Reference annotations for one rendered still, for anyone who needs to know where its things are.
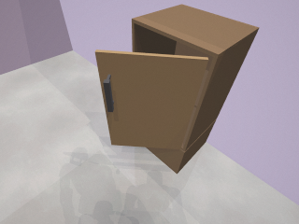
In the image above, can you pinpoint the cupboard door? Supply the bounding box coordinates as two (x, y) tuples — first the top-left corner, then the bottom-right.
(95, 49), (208, 149)

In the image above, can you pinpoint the handle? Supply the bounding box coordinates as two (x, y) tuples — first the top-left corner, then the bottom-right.
(103, 74), (114, 112)

